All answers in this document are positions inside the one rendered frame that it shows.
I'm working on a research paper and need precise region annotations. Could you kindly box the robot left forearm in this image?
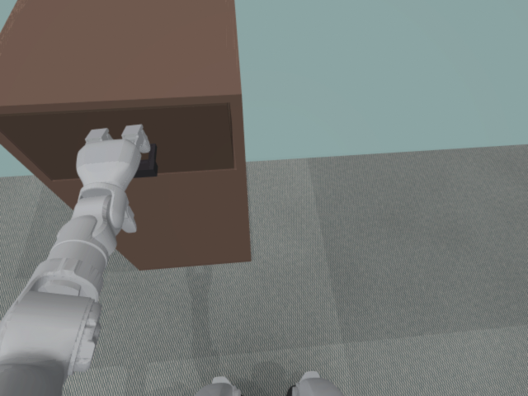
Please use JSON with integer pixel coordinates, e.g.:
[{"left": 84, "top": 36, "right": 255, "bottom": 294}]
[{"left": 0, "top": 182, "right": 127, "bottom": 348}]

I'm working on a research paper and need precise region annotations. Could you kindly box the left robot shin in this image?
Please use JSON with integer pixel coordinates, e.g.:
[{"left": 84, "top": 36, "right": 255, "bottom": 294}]
[{"left": 212, "top": 376, "right": 232, "bottom": 386}]

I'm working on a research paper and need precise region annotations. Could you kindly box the robot left hand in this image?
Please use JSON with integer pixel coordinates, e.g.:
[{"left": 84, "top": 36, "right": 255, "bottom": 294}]
[{"left": 76, "top": 125, "right": 150, "bottom": 233}]

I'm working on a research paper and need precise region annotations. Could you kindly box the robot right thigh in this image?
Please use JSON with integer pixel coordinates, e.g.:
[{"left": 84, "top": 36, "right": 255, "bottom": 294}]
[{"left": 292, "top": 378, "right": 345, "bottom": 396}]

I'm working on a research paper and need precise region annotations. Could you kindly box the robot left upper arm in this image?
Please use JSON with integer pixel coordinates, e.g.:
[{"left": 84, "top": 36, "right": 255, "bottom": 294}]
[{"left": 0, "top": 290, "right": 102, "bottom": 396}]

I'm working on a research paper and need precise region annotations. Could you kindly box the drawer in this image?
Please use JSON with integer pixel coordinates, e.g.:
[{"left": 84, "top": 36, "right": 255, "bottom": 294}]
[{"left": 0, "top": 102, "right": 234, "bottom": 180}]

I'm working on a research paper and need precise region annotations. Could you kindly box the cabinet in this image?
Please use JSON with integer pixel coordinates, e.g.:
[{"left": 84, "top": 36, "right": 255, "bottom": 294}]
[{"left": 0, "top": 0, "right": 252, "bottom": 271}]

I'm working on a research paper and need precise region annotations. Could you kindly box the handle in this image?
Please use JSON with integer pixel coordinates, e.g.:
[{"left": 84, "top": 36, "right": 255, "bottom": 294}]
[{"left": 133, "top": 144, "right": 158, "bottom": 178}]

